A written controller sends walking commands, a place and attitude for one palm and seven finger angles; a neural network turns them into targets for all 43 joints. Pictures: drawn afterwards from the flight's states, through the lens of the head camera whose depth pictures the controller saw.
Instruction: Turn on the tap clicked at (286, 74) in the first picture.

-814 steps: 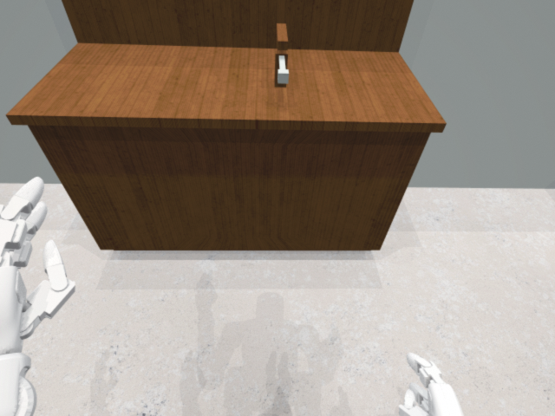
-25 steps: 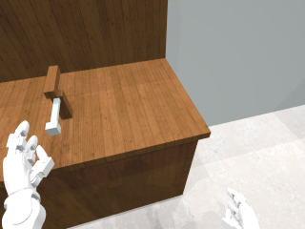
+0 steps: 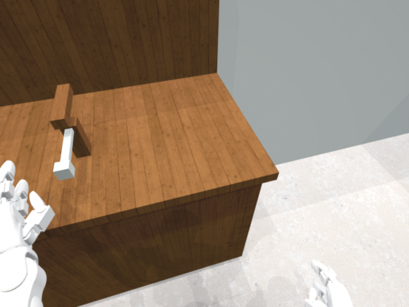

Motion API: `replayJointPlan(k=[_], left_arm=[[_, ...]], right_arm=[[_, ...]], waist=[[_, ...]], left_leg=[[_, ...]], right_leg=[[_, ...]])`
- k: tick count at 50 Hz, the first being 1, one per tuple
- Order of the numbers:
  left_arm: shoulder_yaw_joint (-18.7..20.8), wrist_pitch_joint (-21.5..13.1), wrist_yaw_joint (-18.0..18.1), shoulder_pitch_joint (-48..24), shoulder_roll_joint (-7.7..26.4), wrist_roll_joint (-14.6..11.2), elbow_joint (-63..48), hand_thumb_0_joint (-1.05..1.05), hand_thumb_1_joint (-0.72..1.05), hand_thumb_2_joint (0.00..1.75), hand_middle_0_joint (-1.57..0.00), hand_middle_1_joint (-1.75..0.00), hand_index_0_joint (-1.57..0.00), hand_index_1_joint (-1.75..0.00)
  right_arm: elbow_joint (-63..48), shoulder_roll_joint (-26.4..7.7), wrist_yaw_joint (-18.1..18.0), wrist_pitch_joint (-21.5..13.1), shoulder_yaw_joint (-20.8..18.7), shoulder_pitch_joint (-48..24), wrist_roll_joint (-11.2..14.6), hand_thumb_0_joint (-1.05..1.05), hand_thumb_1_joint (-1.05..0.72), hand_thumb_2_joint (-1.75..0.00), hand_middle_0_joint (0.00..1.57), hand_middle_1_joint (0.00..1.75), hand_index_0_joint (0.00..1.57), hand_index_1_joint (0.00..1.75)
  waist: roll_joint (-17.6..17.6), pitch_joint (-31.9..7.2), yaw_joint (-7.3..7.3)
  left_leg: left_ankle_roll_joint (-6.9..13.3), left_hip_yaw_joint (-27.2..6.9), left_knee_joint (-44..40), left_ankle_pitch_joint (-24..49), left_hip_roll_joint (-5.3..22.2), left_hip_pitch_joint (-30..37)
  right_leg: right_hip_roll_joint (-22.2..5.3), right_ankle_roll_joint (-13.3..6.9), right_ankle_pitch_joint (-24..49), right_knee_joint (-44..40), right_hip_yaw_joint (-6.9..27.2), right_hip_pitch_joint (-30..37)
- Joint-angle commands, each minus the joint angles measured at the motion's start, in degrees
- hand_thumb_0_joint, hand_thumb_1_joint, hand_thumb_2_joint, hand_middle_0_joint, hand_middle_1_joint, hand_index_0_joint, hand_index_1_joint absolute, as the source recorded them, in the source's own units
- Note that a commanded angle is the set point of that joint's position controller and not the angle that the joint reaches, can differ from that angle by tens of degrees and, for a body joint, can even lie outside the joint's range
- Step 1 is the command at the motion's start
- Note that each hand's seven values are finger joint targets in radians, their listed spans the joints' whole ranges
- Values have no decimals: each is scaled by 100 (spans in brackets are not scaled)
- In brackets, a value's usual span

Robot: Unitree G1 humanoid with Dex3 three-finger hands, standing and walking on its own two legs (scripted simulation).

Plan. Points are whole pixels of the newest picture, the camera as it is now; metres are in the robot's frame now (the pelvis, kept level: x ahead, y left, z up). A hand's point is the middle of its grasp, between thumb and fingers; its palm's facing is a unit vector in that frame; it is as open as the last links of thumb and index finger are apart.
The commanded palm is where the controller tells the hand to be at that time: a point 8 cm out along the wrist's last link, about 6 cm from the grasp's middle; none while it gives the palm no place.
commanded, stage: reach beside the lever's end, fingers flat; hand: left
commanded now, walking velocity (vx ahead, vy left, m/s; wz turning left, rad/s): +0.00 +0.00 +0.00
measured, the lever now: (64, 170) +0.33 +0.32 +0.09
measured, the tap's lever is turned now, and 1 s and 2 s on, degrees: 0 0 3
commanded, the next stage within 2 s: push the lever round in 0.72 s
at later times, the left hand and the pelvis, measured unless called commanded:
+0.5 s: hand (49, 194) +0.29 +0.33 +0.08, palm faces +0.59 -0.80 -0.10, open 7.8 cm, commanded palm +0.23 +0.36 +0.08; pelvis +0.00 +0.01 +0.00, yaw -1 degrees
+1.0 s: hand (51, 200) +0.27 +0.32 +0.08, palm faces +0.59 -0.81 -0.08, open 7.8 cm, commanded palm +0.23 +0.35 +0.08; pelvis +0.01 +0.02 +0.00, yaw +0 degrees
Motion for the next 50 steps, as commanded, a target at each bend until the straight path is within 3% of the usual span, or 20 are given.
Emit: replayJointPlan(k=[1,2,6,9,11,12,15,16,18,21,24,28,30,31,32,34,36,37,39,50], left_arm=[[625,-530,-151,-1273,1442,7,-978,0,90,90,-15,-16,-15,-16],[470,-532,-196,-1365,1277,-16,-885,0,90,90,-15,-16,-15,-16],[741,-567,-251,-1871,1696,6,-473,0,90,90,-15,-15,-15,-15],[769,-601,-309,-2151,1807,10,-235,0,90,90,-15,-15,-15,-15],[949,-610,-307,-1984,1923,43,-58,0,90,90,-15,-15,-15,-15],[776,-609,-344,-2082,1768,39,5,0,90,90,-15,-15,-15,-15],[864,-612,-401,-2132,1848,4,221,0,90,90,-15,-15,-15,-15],[1047,-609,-381,-2058,1991,28,302,0,90,90,-15,-15,-15,-15],[998,-613,-412,-2132,1953,0,412,0,90,90,-15,-15,-15,-15],[1005,-704,-405,-2131,1943,35,200,0,90,90,-15,-15,-15,-15],[974,-780,-391,-1802,1838,29,85,0,90,90,-15,-15,-15,-15],[836,-806,-348,-1900,1697,45,-43,0,90,90,-15,-15,-15,-15],[953,-779,-337,-1934,1810,33,78,0,90,90,-15,-15,-15,-15],[1023,-797,-305,-1961,1915,86,-42,0,90,90,-15,-15,-15,-15],[795,-832,-308,-2127,1723,106,-249,0,90,90,-15,-15,-15,-15],[703,-876,-282,-1780,1575,114,-463,0,90,90,-15,-15,-15,-15],[761,-848,-239,-1662,1616,139,-432,0,90,90,-15,-15,-15,-15],[622,-810,-242,-1588,1428,119,-379,0,90,90,-15,-15,-15,-15],[766,-740,-254,-1397,1507,57,-271,0,90,90,-15,-15,-15,-15],[318,-740,-107,-1634,1169,176,-728,0,90,90,-15,-15,-15,-15]], right_arm=[[-770,-707,-115,-367,-248,-578,36,0,-90,-90,20,30,20,30],[-781,-712,-116,-386,-235,-547,21,0,-90,-90,20,30,20,30],[-691,-763,-184,-401,-229,-554,35,0,-90,-90,20,30,20,30],[-696,-783,-193,-388,-229,-501,25,0,-90,-90,20,30,20,30],[-674,-780,-180,-360,-244,-442,16,0,-90,-90,20,30,20,30],[-715,-777,-165,-347,-229,-420,21,0,-90,-90,20,30,20,30],[-721,-800,-145,-303,-250,-357,19,0,-90,-90,20,30,20,30],[-713,-807,-140,-280,-262,-343,15,0,-90,-90,20,30,20,30],[-745,-818,-127,-241,-267,-308,27,0,-90,-90,20,30,20,30],[-756,-818,-101,-232,-295,-259,14,0,-90,-90,20,30,20,30],[-793,-813,-49,-225,-334,-194,-3,0,-90,-90,20,30,20,30],[-775,-805,-56,-215,-333,-217,1,0,-90,-90,20,30,20,30],[-739,-837,-72,-201,-339,-200,-5,0,-90,-90,20,30,20,30],[-724,-825,-88,-183,-333,-238,-4,0,-90,-90,20,30,20,30],[-753,-795,-77,-197,-330,-239,-15,0,-90,-90,20,30,20,30],[-791,-781,-46,-241,-355,-207,-37,0,-90,-90,20,30,20,30],[-749,-786,-41,-234,-352,-213,-27,0,-90,-90,20,30,20,30],[-769,-787,-30,-229,-351,-198,-34,0,-90,-90,20,30,20,30],[-777,-783,-27,-209,-358,-227,-16,0,-90,-90,20,30,20,30],[-824,-734,-14,-192,-312,-350,-34,0,-90,-90,20,30,20,30]], waist=[[124,-724,-56],[72,-759,-78],[110,-722,-105],[127,-959,-120],[239,-1037,-48],[209,-1034,-89],[146,-1040,-87],[254,-1058,-28],[61,-1046,-71],[274,-1201,-66],[232,-1333,-32],[312,-1162,-94],[108,-1090,-116],[306,-1114,-84],[428,-1222,-137],[517,-1420,-68],[422,-1326,-66],[240,-1271,-92],[182,-1195,-20],[286,-1124,-130]], left_leg=[[234,88,-570,684,-189,198],[239,80,-568,655,-202,215],[273,79,-536,363,-213,84],[268,61,-522,387,-207,97],[266,64,-512,546,-203,113],[262,61,-510,575,-206,91],[264,66,-481,655,-194,52],[267,70,-477,697,-197,34],[274,77,-462,688,-184,-20],[267,74,-432,889,-164,109],[244,57,-421,1043,-152,161],[219,14,-433,1025,-129,162],[221,-8,-438,928,-130,77],[219,-10,-443,973,-121,117],[210,8,-429,1060,-128,257],[164,-30,-414,1320,-108,421],[121,-87,-418,1436,-74,398],[128,-69,-419,1421,-83,345],[108,-64,-450,1333,-83,244],[76,-94,-413,1153,-81,318]], right_leg=[[-91,135,997,-767,330,260],[-92,143,987,-753,329,242],[-95,158,642,-825,411,136],[-90,159,676,-761,409,177],[-79,146,865,-719,385,266],[-84,152,926,-684,371,255],[-60,158,1050,-656,357,235],[-57,149,1082,-647,358,272],[-49,168,1092,-645,363,252],[-29,152,1264,-569,334,266],[-8,141,1382,-502,294,304],[-2,130,1283,-466,257,135],[6,133,1182,-477,249,94],[4,119,1175,-465,254,102],[-6,116,1254,-443,257,98],[17,92,1371,-384,220,160],[28,85,1377,-359,183,116],[19,102,1408,-355,165,113],[23,95,1363,-380,162,143],[11,79,1141,-373,168,-48]])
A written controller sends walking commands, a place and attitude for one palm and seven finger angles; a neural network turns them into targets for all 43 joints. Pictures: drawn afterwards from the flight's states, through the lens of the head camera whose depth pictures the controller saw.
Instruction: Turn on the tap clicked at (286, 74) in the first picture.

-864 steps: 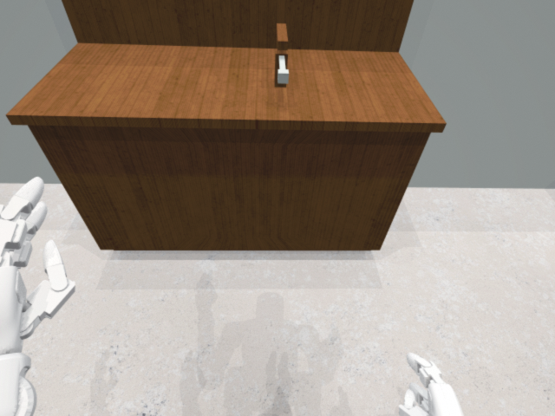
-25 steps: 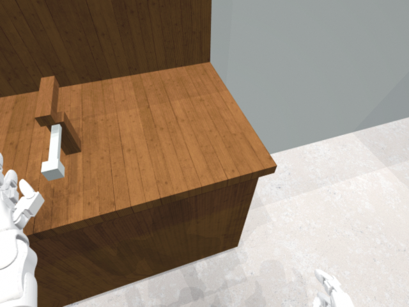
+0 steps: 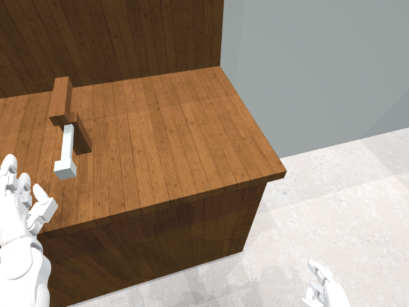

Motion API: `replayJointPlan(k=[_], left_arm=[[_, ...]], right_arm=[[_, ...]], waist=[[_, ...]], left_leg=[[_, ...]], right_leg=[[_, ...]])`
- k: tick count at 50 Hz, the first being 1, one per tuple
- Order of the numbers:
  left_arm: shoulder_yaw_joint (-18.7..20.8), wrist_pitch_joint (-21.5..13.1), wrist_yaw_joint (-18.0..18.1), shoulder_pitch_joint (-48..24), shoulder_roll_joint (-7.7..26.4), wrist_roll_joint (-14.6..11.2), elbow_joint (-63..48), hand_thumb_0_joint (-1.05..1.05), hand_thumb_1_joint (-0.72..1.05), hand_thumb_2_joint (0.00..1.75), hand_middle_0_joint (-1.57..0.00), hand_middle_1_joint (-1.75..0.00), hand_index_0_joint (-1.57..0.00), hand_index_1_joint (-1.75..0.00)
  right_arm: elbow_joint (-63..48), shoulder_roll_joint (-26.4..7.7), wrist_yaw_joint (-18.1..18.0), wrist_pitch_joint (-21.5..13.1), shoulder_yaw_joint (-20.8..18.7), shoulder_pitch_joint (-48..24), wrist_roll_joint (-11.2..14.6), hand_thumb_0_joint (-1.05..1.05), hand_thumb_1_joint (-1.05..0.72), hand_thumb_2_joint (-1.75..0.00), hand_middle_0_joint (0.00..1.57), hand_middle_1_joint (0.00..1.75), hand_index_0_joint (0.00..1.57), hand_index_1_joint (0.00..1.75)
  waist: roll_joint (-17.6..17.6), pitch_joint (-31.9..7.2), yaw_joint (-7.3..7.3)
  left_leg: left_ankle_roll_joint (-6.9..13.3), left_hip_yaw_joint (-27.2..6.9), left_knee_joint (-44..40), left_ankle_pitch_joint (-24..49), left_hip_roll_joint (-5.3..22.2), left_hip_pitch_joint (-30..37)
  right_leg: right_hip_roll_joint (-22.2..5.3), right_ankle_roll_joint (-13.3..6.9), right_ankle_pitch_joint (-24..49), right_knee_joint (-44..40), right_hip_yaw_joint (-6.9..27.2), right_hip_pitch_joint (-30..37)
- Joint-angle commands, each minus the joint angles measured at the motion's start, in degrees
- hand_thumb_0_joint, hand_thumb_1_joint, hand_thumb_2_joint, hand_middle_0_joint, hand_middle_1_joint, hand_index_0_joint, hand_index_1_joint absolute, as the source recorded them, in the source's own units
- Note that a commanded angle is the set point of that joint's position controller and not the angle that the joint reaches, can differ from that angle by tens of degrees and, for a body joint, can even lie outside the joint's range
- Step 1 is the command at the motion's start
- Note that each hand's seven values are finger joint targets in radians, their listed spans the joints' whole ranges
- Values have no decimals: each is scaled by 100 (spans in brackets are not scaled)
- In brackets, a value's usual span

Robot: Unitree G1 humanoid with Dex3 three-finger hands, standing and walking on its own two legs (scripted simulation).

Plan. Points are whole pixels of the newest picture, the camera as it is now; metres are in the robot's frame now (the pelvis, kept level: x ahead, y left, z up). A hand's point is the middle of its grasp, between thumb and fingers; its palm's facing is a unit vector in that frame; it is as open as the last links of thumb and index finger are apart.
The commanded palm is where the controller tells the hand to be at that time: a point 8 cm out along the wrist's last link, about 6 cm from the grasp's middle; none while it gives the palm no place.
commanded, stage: push the lever round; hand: left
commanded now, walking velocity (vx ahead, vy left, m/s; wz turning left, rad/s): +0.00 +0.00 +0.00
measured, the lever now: (65, 169) +0.33 +0.30 +0.10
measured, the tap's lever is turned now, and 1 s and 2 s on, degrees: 0 3 27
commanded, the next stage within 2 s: none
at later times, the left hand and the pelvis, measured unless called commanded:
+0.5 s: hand (76, 196) +0.28 +0.27 +0.08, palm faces +0.57 -0.82 -0.08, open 7.9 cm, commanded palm +0.23 +0.30 +0.09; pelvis -0.01 -0.01 +0.00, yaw +0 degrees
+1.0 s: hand (94, 190) +0.29 +0.24 +0.08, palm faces +0.64 -0.76 -0.06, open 7.7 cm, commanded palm +0.25 +0.26 +0.09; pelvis +0.00 -0.02 +0.00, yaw +0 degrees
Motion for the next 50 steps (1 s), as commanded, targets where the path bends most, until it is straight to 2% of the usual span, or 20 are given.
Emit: replayJointPlan(k=[1,5,11,12,16,17,18,19,21,25,26,28,32,35,38,41,42,45,46,50], left_arm=[[292,-430,39,-1079,1276,101,-1489,0,90,90,-15,-15,-15,-15],[229,-342,80,-1085,1208,78,-1308,0,90,90,-15,-15,-15,-15],[202,-360,215,-1269,1251,169,-1414,0,90,90,-15,-15,-15,-15],[44,-354,216,-1215,1089,187,-1396,0,90,90,-15,-15,-15,-15],[-25,-337,315,-1450,1090,213,-1281,0,90,90,-15,-15,-15,-15],[-158,-337,330,-1492,969,225,-1314,0,90,90,-15,-15,-15,-15],[1,-299,363,-1294,1078,206,-1129,0,90,90,-15,-15,-15,-15],[-69,-294,371,-1473,1066,210,-1144,0,90,90,-15,-15,-15,-15],[259,-260,444,-1380,1342,224,-1009,0,90,90,-15,-15,-15,-15],[42,-326,455,-1653,1154,230,-1080,0,90,90,-15,-15,-15,-15],[225,-361,481,-1536,1328,264,-1105,0,90,90,-15,-15,-15,-15],[-34,-395,484,-1695,1105,269,-1106,0,90,90,-15,-15,-15,-15],[-75,-402,609,-1676,981,265,-1002,0,90,90,-15,-15,-15,-15],[-336,-397,734,-1748,780,343,-1145,0,90,90,-15,-15,-15,-15],[-303,-342,891,-1529,752,410,-1099,0,90,90,-15,-15,-15,-15],[-259,-290,1077,-1715,805,492,-1136,0,90,90,-15,-15,-15,-15],[-499,-296,1123,-1805,572,521,-1274,0,90,90,-15,-15,-15,-15],[-602,-223,1309,-1803,452,587,-1257,0,90,90,-15,-15,-15,-15],[-441,-213,1388,-1766,610,635,-1275,0,90,90,-15,-15,-15,-15],[-796,-150,1551,-1768,247,730,-1393,0,90,90,-15,-15,-15,-15]], right_arm=[[-745,-820,-91,-296,-291,-365,-7,0,-90,-90,20,30,20,30],[-761,-810,-99,-264,-274,-397,3,0,-90,-90,20,30,20,30],[-786,-781,-100,-232,-234,-466,0,0,-90,-90,20,30,20,30],[-812,-767,-89,-232,-237,-471,-2,0,-90,-90,20,30,20,30],[-794,-795,-102,-243,-217,-506,6,0,-90,-90,20,30,20,30],[-818,-794,-89,-245,-216,-500,-11,0,-90,-90,20,30,20,30],[-819,-795,-97,-227,-230,-491,-6,0,-90,-90,20,30,20,30],[-827,-801,-96,-212,-215,-523,-4,0,-90,-90,20,30,20,30],[-790,-805,-114,-168,-225,-498,-13,0,-90,-90,20,30,20,30],[-821,-771,-90,-131,-223,-502,-25,0,-90,-90,20,30,20,30],[-807,-762,-93,-121,-235,-494,-13,0,-90,-90,20,30,20,30],[-812,-754,-71,-126,-222,-484,-16,0,-90,-90,20,30,20,30],[-793,-772,-80,-112,-252,-479,-27,0,-90,-90,20,30,20,30],[-804,-757,-64,-116,-254,-487,-52,0,-90,-90,20,30,20,30],[-809,-757,-48,-65,-281,-466,-74,0,-90,-90,20,30,20,30],[-797,-742,-48,3,-263,-521,-72,0,-90,-90,20,30,20,30],[-834,-717,-27,16,-257,-549,-88,0,-90,-90,20,30,20,30],[-848,-710,-15,72,-260,-569,-118,0,-90,-90,20,30,20,30],[-822,-710,-24,96,-268,-579,-114,0,-90,-90,20,30,20,30],[-874,-678,15,172,-271,-618,-138,0,-90,-90,20,30,20,30]], waist=[[453,-1101,-40],[139,-1009,-72],[366,-980,-46],[388,-1012,-62],[229,-823,-98],[243,-958,-113],[43,-930,-51],[24,-902,-109],[0,-935,-30],[75,-1055,-93],[296,-1080,-18],[215,-997,-126],[-54,-1033,-122],[164,-1067,-137],[-92,-1144,-104],[0,-1014,-87],[88,-1131,-123],[-42,-1161,-131],[44,-1116,-108],[-19,-1209,-109]], left_leg=[[-51,-148,-701,1346,-29,738],[-18,-134,-717,1136,-41,616],[-2,-118,-751,972,-59,573],[6,-105,-742,982,-57,617],[34,-142,-783,640,-60,517],[39,-122,-769,656,-78,569],[51,-101,-776,650,-68,477],[67,-83,-757,613,-86,458],[84,-37,-757,616,-98,378],[101,31,-704,729,-103,454],[91,36,-709,782,-95,443],[96,24,-696,758,-85,469],[112,32,-683,747,-94,441],[110,46,-662,827,-103,561],[108,45,-645,988,-87,548],[97,23,-683,946,-88,512],[94,39,-671,996,-101,594],[96,48,-651,1055,-91,611],[92,48,-655,1071,-83,599],[76,33,-648,1260,-62,705]], right_leg=[[69,-74,1232,-513,125,327],[61,-57,1157,-571,131,349],[49,-66,1018,-601,159,383],[48,-64,1025,-593,163,362],[47,-55,746,-682,183,279],[37,-47,778,-656,188,304],[40,-39,788,-690,198,385],[28,-22,774,-723,225,355],[27,-11,799,-761,266,476],[11,5,998,-755,310,527],[11,-18,1039,-747,335,597],[10,-4,1042,-733,302,488],[-5,21,1048,-769,325,535],[-22,12,1150,-761,327,514],[-26,24,1342,-731,304,612],[-36,7,1253,-749,306,600],[-54,13,1310,-720,301,597],[-58,21,1377,-732,298,622],[-61,8,1388,-744,314,646],[-63,-8,1571,-689,268,692]])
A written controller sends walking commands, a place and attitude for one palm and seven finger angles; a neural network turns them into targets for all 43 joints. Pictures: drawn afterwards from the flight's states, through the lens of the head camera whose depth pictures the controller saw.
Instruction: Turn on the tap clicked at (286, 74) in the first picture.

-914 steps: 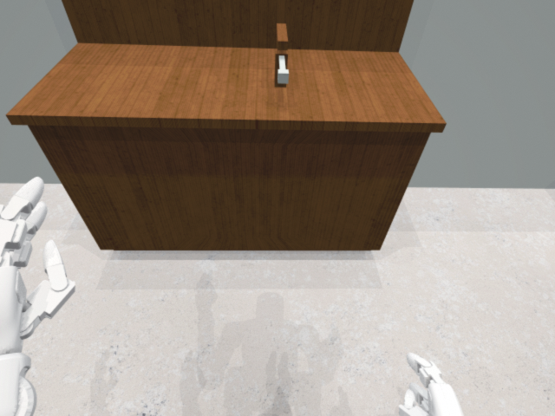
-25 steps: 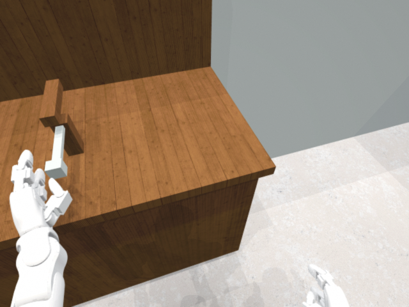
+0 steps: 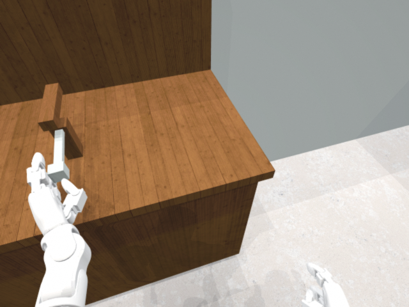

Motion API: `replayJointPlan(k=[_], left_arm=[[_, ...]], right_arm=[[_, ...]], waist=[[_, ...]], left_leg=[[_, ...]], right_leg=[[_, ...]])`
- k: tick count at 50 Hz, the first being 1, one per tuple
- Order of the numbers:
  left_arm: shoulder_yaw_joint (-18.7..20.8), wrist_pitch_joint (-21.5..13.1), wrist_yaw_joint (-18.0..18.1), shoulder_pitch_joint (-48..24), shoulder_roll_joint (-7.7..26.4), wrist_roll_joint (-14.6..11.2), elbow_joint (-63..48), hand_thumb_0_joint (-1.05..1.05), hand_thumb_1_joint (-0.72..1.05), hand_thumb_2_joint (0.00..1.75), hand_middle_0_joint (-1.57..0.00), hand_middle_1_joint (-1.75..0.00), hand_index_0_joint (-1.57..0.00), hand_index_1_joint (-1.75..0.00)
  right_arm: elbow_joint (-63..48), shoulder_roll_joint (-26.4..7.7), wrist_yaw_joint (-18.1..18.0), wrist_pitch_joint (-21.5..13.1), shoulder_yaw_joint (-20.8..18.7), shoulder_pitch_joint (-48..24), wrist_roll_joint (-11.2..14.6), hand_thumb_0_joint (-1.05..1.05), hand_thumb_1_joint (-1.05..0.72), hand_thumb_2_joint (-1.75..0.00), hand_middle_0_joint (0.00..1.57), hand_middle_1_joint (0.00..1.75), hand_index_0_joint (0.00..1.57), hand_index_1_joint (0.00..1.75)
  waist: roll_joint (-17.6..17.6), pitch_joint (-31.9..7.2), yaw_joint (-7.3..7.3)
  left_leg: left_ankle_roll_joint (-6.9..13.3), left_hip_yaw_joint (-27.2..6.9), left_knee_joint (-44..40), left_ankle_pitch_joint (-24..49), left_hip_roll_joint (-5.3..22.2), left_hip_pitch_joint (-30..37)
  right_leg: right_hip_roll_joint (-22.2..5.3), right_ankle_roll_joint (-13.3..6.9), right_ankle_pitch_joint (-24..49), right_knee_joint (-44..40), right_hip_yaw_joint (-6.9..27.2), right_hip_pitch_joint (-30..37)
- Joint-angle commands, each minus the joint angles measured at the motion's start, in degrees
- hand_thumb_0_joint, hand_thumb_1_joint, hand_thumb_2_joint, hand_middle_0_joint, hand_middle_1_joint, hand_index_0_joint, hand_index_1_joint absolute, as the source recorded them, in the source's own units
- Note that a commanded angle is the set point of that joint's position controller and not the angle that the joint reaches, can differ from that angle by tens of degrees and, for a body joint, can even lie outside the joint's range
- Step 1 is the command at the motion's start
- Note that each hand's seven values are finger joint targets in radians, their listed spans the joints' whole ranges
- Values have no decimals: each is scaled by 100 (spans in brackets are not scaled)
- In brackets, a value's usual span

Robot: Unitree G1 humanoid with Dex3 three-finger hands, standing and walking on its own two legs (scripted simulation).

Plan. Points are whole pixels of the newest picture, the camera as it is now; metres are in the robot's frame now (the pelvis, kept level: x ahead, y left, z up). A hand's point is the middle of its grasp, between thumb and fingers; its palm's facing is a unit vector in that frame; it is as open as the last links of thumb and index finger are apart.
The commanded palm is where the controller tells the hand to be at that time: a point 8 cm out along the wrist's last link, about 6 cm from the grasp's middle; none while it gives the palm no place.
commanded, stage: push the lever round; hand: left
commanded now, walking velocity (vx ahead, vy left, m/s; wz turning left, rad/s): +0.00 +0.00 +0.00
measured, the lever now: (58, 172) +0.33 +0.31 +0.10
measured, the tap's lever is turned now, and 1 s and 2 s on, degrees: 3 27 57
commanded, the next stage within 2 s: none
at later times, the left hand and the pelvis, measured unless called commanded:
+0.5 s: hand (97, 185) +0.31 +0.23 +0.08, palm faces +0.71 -0.70 -0.05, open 7.9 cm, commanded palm +0.27 +0.26 +0.09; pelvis +0.00 +0.01 +0.00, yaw +1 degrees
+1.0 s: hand (118, 173) +0.34 +0.20 +0.08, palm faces +0.77 -0.64 -0.05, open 7.9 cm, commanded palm +0.30 +0.22 +0.09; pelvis -0.01 +0.00 +0.00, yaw +1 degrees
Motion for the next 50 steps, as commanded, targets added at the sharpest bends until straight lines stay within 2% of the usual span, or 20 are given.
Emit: replayJointPlan(k=[1,3,6,8,14,16,20,21,24,26,30,31,32,36,40,41,44,46,47,50], left_arm=[[89,-322,222,-1237,894,244,-1491,0,90,90,-15,-15,-15,-15],[-18,-265,304,-1296,775,248,-1402,0,90,90,-15,-15,-15,-15],[3,-210,453,-1413,796,332,-1472,0,90,90,-15,-15,-15,-15],[-225,-164,543,-1354,559,380,-1514,0,90,90,-15,-15,-15,-15],[-442,-7,854,-1602,321,505,-1401,0,90,90,-15,-15,-15,-15],[-342,47,979,-1793,453,585,-1348,0,90,90,-15,-15,-15,-15],[-657,118,1156,-2092,119,668,-1243,0,90,90,-15,-15,-15,-15],[-513,140,1213,-2127,264,700,-1183,0,90,90,-15,-15,-15,-15],[-682,155,1352,-2330,55,743,-1118,0,90,90,-15,-15,-15,-15],[-449,209,1459,-2229,226,770,-931,0,90,90,-15,-15,-15,-15],[-859,228,1625,-2602,-201,852,-928,0,90,90,-15,-15,-15,-15],[-622,238,1696,-2583,-2,873,-827,0,90,90,-15,-15,-15,-15],[-878,237,1715,-2732,-249,891,-858,0,90,90,-15,-15,-15,-15],[-652,253,1903,-2926,-96,952,-591,0,90,90,-15,-15,-15,-15],[-891,261,2042,-3262,-376,1009,-449,0,90,90,-15,-15,-15,-15],[-711,278,2086,-3226,-221,1036,-378,0,90,90,-15,-15,-15,-15],[-1074,279,2183,-3535,-624,1082,-307,0,90,90,-15,-15,-15,-15],[-886,297,2302,-3588,-497,1119,-200,0,90,90,-15,-15,-15,-15],[-1076,309,2321,-3714,-702,1133,-171,0,90,90,-15,-15,-15,-15],[-1001,348,2466,-3998,-680,1170,80,0,90,90,-15,-15,-15,-15]], right_arm=[[-840,-678,-52,-230,-253,-530,-38,0,-90,-90,20,30,20,30],[-838,-673,-43,-185,-243,-555,-41,0,-90,-90,20,30,20,30],[-812,-654,-59,-125,-251,-602,-44,0,-90,-90,20,30,20,30],[-858,-630,-37,-96,-245,-646,-57,0,-90,-90,20,30,20,30],[-828,-603,-47,28,-236,-786,-94,0,-90,-90,20,30,20,30],[-761,-615,-67,81,-231,-809,-95,0,-90,-90,20,30,20,30],[-748,-576,-60,127,-229,-888,-122,0,-90,-90,20,30,20,30],[-703,-584,-70,152,-232,-881,-113,0,-90,-90,20,30,20,30],[-697,-543,-55,181,-231,-925,-140,0,-90,-90,20,30,20,30],[-659,-561,-59,241,-243,-942,-148,0,-90,-90,20,30,20,30],[-655,-493,-13,268,-237,-1037,-168,0,-90,-90,20,30,20,30],[-604,-505,-26,287,-261,-1013,-171,0,-90,-90,20,30,20,30],[-644,-486,-8,285,-242,-1072,-178,0,-90,-90,20,30,20,30],[-549,-482,-4,308,-264,-1085,-200,0,-90,-90,20,30,20,30],[-526,-436,28,312,-263,-1107,-229,0,-90,-90,20,30,20,30],[-480,-444,23,331,-284,-1110,-230,0,-90,-90,20,30,20,30],[-493,-405,74,319,-284,-1137,-245,0,-90,-90,20,30,20,30],[-421,-419,77,330,-309,-1116,-271,0,-90,-90,20,30,20,30],[-456,-401,103,325,-298,-1134,-275,0,-90,-90,20,30,20,30],[-398,-394,119,334,-305,-1143,-295,0,-90,-90,20,30,20,30]], waist=[[59,-1176,-4],[-190,-1102,-51],[-67,-1090,-24],[-2,-1131,-10],[-123,-1090,-41],[-72,-1012,-47],[-66,-1130,-79],[-57,-1108,-63],[-155,-1208,-68],[-210,-1159,-3],[-74,-1221,-61],[-202,-1188,-40],[-167,-1209,-63],[-177,-1167,-36],[-226,-1272,-80],[-100,-1251,-36],[-147,-1279,-98],[-136,-1319,-76],[-260,-1335,-111],[-314,-1312,-132]], left_leg=[[208,71,-526,1254,-129,575],[208,56,-526,1196,-122,524],[193,54,-546,1201,-115,558],[185,47,-553,1259,-113,608],[184,45,-563,1134,-110,606],[177,13,-594,1094,-104,590],[171,27,-579,1105,-100,670],[157,-25,-616,1077,-93,654],[150,-1,-601,1133,-91,686],[143,-18,-636,1117,-88,607],[123,-9,-620,1118,-72,683],[114,-48,-658,1061,-54,661],[122,-21,-652,1038,-69,667],[118,-23,-675,896,-64,600],[125,5,-631,908,-60,627],[102,-13,-657,892,-55,607],[96,-9,-614,903,-45,630],[79,-32,-621,856,-42,617],[89,-15,-605,863,-41,605],[100,20,-556,744,-45,499]], right_leg=[[-129,127,1609,-703,293,621],[-139,141,1574,-737,285,598],[-142,118,1531,-754,295,620],[-152,109,1560,-730,272,622],[-163,114,1377,-802,278,574],[-162,97,1272,-828,275,542],[-176,91,1253,-835,267,533],[-165,71,1174,-842,255,531],[-181,74,1245,-836,246,580],[-172,67,1190,-858,243,617],[-187,55,1148,-835,213,543],[-171,48,1047,-865,201,560],[-184,56,1031,-848,201,528],[-180,44,863,-910,207,512],[-197,44,885,-906,202,504],[-185,27,843,-905,201,509],[-191,21,846,-854,164,422],[-175,15,777,-847,141,407],[-190,30,788,-828,122,389],[-200,33,681,-865,151,345]])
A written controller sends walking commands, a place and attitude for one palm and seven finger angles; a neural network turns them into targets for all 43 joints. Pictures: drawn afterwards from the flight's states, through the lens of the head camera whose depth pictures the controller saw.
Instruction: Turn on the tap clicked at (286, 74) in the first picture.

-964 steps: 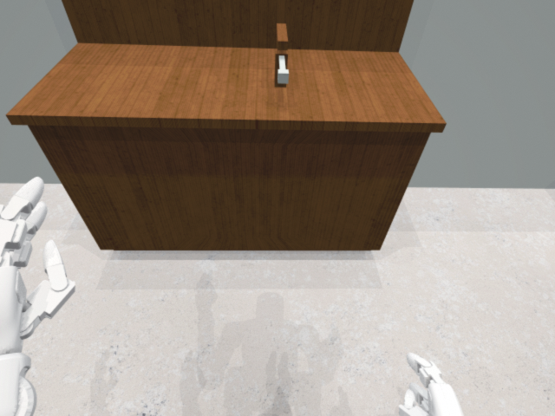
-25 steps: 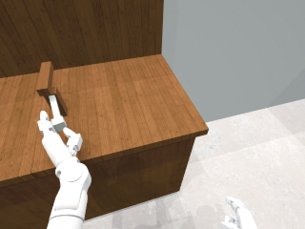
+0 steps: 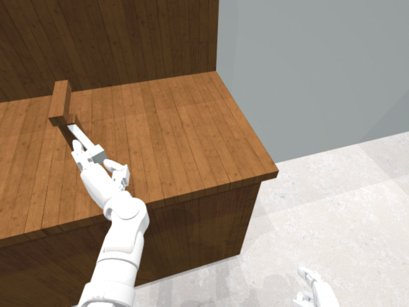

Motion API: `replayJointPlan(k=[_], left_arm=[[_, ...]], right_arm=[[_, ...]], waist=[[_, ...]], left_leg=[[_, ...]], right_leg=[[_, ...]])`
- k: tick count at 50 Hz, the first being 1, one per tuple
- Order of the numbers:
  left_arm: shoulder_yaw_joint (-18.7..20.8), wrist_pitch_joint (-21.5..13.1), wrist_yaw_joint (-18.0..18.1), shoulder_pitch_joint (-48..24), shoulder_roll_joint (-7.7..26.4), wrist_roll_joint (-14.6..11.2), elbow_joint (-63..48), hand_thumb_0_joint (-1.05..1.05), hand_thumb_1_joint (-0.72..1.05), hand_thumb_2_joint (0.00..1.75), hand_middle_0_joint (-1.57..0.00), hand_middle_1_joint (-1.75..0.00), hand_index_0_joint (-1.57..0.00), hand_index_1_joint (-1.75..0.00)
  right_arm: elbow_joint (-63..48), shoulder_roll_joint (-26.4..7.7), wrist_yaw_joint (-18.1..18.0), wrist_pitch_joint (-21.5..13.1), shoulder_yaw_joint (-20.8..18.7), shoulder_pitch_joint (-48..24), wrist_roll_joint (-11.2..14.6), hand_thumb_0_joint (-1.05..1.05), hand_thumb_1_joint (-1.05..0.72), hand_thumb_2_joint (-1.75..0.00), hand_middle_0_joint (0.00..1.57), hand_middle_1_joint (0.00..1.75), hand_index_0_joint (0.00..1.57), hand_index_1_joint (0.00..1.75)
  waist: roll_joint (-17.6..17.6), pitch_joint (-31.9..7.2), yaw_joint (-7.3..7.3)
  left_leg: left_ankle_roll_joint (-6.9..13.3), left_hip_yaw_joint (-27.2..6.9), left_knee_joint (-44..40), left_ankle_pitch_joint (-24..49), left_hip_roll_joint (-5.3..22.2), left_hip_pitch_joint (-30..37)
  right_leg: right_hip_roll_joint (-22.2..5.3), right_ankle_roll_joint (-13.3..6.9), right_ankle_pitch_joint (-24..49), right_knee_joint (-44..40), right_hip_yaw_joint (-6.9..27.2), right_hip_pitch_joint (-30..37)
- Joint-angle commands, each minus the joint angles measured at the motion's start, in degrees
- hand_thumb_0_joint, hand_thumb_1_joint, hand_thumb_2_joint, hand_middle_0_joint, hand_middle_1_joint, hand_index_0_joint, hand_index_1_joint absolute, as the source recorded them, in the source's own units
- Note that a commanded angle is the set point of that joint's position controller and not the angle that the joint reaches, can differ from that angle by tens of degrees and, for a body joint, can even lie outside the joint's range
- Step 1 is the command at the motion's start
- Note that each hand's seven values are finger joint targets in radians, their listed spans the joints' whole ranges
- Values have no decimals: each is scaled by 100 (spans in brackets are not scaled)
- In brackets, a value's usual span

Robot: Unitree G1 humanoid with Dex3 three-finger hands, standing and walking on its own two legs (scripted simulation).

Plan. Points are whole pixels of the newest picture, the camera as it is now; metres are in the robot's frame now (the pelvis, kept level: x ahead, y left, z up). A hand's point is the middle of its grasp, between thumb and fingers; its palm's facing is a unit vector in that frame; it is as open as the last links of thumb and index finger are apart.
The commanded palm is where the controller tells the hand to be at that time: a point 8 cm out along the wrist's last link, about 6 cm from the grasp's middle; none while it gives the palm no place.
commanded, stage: push the lever round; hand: left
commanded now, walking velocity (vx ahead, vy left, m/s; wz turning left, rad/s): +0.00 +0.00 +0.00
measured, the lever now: (97, 155) +0.38 +0.26 +0.10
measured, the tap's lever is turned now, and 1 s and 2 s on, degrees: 27 57 79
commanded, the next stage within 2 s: lift the hand up off the lever in 1.14 s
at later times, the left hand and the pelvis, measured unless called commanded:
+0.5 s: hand (139, 157) +0.39 +0.17 +0.08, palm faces +0.81 -0.57 -0.10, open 8.0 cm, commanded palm +0.34 +0.19 +0.08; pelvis +0.01 -0.02 +0.00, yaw +0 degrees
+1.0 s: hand (145, 147) +0.42 +0.17 +0.08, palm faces +0.82 -0.56 -0.12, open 8.3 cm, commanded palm +0.37 +0.19 +0.08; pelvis +0.01 -0.02 +0.00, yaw +0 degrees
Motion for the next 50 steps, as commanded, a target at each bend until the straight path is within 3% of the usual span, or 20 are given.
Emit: replayJointPlan(k=[1,3,10,11,12,15,16,17,20,21,25,26,28,29,31,35,36,40,46,50], left_arm=[[-24,-255,152,-2328,478,295,-976,0,90,90,-15,-15,-15,-15],[-55,-219,216,-2367,380,316,-975,0,90,90,-15,-15,-15,-15],[-2,-60,368,-2547,245,365,-712,0,90,90,-15,-15,-15,-15],[240,-27,392,-2408,476,372,-640,0,90,90,-15,-15,-15,-15],[32,-17,394,-2598,253,375,-669,0,90,90,-15,-15,-15,-15],[130,19,444,-2765,317,376,-527,0,90,90,-15,-15,-15,-15],[287,28,477,-2723,449,390,-524,0,90,90,-15,-15,-15,-15],[121,34,478,-2785,264,384,-513,0,90,90,-15,-15,-15,-15],[121,39,527,-3075,240,398,-359,0,90,90,-15,-15,-15,-15],[331,53,563,-3075,442,409,-244,0,90,90,-15,-15,-15,-15],[203,54,613,-3356,248,438,-73,0,90,90,-15,-15,-15,-15],[446,71,658,-3378,478,462,35,0,90,90,-15,-15,-15,-15],[273,60,668,-3670,302,471,106,0,90,90,-15,-15,-15,-15],[405,54,685,-3644,412,475,216,0,90,90,-15,-15,-15,-15],[629,53,700,-3540,619,499,263,0,90,90,-15,-15,-15,-15],[712,25,684,-3618,682,501,362,0,90,90,-15,-15,-15,-15],[932,23,700,-3555,894,508,378,0,90,90,-15,-15,-15,-15],[744,-22,678,-3817,730,526,422,0,90,90,-15,-15,-15,-15],[970,-84,727,-4021,962,577,784,0,90,90,-15,-15,-15,-15],[902,-151,751,-4261,868,593,937,0,90,90,-15,-15,-15,-15]], right_arm=[[-736,-657,-46,-263,-225,-718,-58,0,-90,-90,20,30,20,30],[-781,-624,-16,-234,-232,-687,-77,0,-90,-90,20,30,20,30],[-759,-605,66,-171,-252,-566,-133,0,-90,-90,20,30,20,30],[-735,-639,55,-152,-282,-574,-129,0,-90,-90,20,30,20,30],[-760,-611,81,-145,-252,-579,-123,0,-90,-90,20,30,20,30],[-721,-597,91,-138,-259,-562,-114,0,-90,-90,20,30,20,30],[-689,-626,85,-131,-282,-538,-134,0,-90,-90,20,30,20,30],[-717,-599,104,-142,-265,-547,-128,0,-90,-90,20,30,20,30],[-667,-593,120,-167,-267,-524,-138,0,-90,-90,20,30,20,30],[-605,-620,108,-166,-278,-494,-144,0,-90,-90,20,30,20,30],[-594,-598,152,-190,-271,-445,-161,0,-90,-90,20,30,20,30],[-533,-626,142,-182,-294,-416,-162,0,-90,-90,20,30,20,30],[-542,-605,164,-201,-269,-405,-166,0,-90,-90,20,30,20,30],[-528,-613,155,-203,-278,-362,-178,0,-90,-90,20,30,20,30],[-503,-640,152,-178,-305,-315,-195,0,-90,-90,20,30,20,30],[-556,-622,171,-135,-294,-207,-182,0,-90,-90,20,30,20,30],[-523,-656,162,-126,-315,-175,-190,0,-90,-90,20,30,20,30],[-545,-638,184,-114,-309,-137,-172,0,-90,-90,20,30,20,30],[-449,-678,187,-131,-331,-51,-194,0,-90,-90,20,30,20,30],[-450,-665,215,-140,-324,36,-214,0,-90,-90,20,30,20,30]], waist=[[-166,-1335,-68],[-175,-1579,-80],[-389,-1661,-118],[-393,-1599,-60],[-317,-1649,-115],[-385,-1592,-150],[-316,-1639,-84],[-369,-1648,-150],[-369,-1630,-204],[-407,-1578,-167],[-367,-1674,-240],[-334,-1647,-196],[-411,-1621,-292],[-576,-1696,-299],[-455,-1818,-212],[-516,-1864,-265],[-485,-1915,-201],[-499,-1819,-325],[-336,-1652,-333],[-421,-1736,-414]], left_leg=[[81,81,-574,674,-9,538],[92,138,-480,973,-4,601],[102,191,-321,1349,-1,524],[94,168,-350,1322,9,459],[97,193,-346,1345,-11,493],[118,215,-305,1252,-13,424],[107,191,-334,1267,-14,422],[121,209,-321,1259,-21,442],[134,223,-272,1135,-28,381],[127,186,-311,1088,-30,335],[139,214,-252,1113,-41,317],[128,186,-288,1066,-43,270],[149,212,-258,987,-52,254],[165,224,-226,1007,-55,221],[150,223,-239,1069,-60,182],[160,259,-216,1100,-70,76],[157,238,-233,1079,-76,42],[173,273,-242,1044,-62,80],[191,280,-296,768,-68,0],[201,295,-273,771,-67,-13]], right_leg=[[-142,6,618,-806,233,374],[-170,10,920,-762,239,495],[-193,42,1488,-674,219,565],[-178,32,1431,-706,231,588],[-204,40,1481,-671,228,564],[-229,74,1495,-738,265,566],[-197,53,1452,-727,255,589],[-215,71,1459,-727,239,560],[-240,104,1398,-767,276,486],[-221,92,1314,-801,276,505],[-261,122,1465,-750,275,467],[-233,101,1328,-771,271,469],[-268,137,1312,-786,288,384],[-284,171,1465,-792,315,458],[-268,162,1574,-747,327,537],[-342,229,1910,-733,384,664],[-317,215,1844,-731,393,707],[-326,234,1819,-763,392,608],[-259,191,1207,-859,392,408],[-255,199,1214,-811,371,364]])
